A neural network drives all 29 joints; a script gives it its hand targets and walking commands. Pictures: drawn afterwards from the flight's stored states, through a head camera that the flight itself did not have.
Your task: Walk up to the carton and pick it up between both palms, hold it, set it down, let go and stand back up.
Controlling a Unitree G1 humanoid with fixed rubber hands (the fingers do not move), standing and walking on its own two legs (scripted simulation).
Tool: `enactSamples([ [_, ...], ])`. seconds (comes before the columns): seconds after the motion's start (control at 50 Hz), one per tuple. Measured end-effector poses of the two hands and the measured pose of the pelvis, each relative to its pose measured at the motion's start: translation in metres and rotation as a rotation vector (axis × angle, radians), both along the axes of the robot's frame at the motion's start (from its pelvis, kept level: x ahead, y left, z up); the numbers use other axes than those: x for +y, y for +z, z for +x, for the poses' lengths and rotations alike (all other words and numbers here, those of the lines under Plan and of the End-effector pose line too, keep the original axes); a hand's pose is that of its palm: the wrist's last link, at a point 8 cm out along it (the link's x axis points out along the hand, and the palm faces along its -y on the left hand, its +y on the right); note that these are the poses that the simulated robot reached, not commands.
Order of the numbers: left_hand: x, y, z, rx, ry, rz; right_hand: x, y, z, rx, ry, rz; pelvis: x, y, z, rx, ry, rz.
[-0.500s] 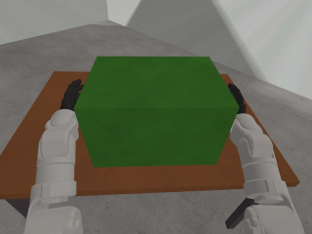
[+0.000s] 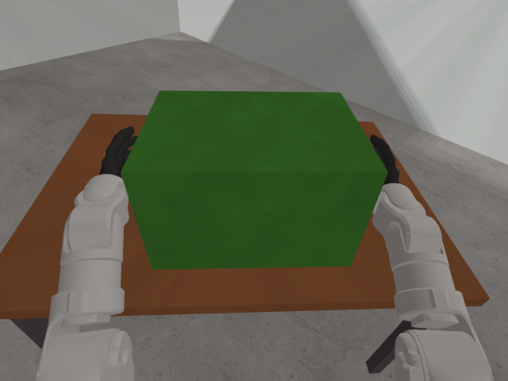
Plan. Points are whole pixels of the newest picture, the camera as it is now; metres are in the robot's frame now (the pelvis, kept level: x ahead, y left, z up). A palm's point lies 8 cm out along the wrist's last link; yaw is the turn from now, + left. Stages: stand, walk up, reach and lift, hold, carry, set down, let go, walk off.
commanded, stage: hold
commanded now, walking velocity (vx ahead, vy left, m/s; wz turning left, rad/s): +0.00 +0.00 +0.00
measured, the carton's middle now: (252, 175) +0.40 +0.00 +0.15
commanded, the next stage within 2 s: none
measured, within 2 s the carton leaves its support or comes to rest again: neither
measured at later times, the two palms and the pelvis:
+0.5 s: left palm (120, 181) +0.36 +0.20 +0.16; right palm (386, 189) +0.35 -0.21 +0.16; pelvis +0.01 +0.00 +0.00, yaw +0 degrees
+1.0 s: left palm (116, 180) +0.36 +0.20 +0.17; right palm (384, 186) +0.35 -0.21 +0.17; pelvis +0.00 +0.00 +0.00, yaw +0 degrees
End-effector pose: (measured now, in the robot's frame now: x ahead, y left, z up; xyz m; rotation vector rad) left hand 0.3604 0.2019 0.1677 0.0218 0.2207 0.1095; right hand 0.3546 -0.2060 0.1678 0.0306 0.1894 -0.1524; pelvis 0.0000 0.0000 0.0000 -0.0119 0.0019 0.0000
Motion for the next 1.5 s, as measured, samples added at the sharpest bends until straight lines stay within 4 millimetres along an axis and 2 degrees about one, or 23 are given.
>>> enactSamples([
  [0.38, -0.0046, -0.0043, -0.0007, -0.005, -0.007, 0.002, -0.0049, -0.0019, -0.0030, -0.005, -0.008, 0.003, 0.0007, 0.0002, 0.0067, -0.007, -0.003, -0.002],
  [0.82, -0.0017, 0.0024, -0.0021, -0.006, 0.002, 0.005, -0.0023, -0.0009, -0.0023, -0.009, -0.004, 0.014, 0.0000, 0.0000, 0.0007, -0.003, 0.003, 0.000],
  [1.1, 0.0003, -0.0032, -0.0058, -0.002, 0.000, -0.005, -0.0005, 0.0013, -0.0059, -0.007, -0.006, 0.000, 0.0012, 0.0000, -0.0011, -0.009, -0.002, -0.001],
  [1.5, -0.0028, -0.0003, 0.0001, -0.002, -0.002, -0.004, -0.0032, 0.0005, -0.0021, -0.011, -0.005, -0.002, 0.0011, 0.0001, 0.0022, -0.009, -0.006, 0.000],
])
